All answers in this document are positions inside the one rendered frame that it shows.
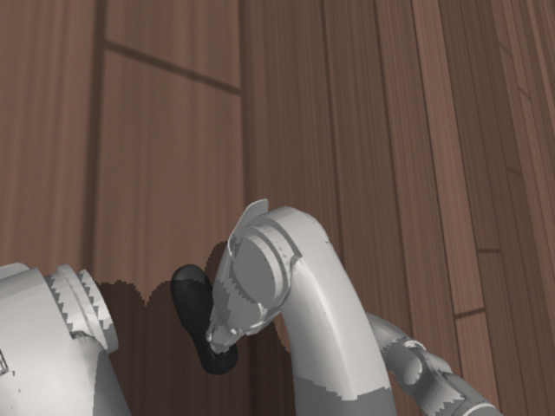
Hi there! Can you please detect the right robot hand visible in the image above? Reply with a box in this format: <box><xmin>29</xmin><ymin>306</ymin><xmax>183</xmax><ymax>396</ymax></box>
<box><xmin>365</xmin><ymin>311</ymin><xmax>409</xmax><ymax>363</ymax></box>

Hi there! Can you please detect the right robot arm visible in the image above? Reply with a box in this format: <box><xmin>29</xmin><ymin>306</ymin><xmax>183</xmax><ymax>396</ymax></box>
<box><xmin>385</xmin><ymin>338</ymin><xmax>504</xmax><ymax>416</ymax></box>

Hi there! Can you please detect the right robot foot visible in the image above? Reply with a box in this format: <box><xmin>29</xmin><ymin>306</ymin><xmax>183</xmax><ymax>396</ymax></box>
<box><xmin>171</xmin><ymin>264</ymin><xmax>238</xmax><ymax>375</ymax></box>

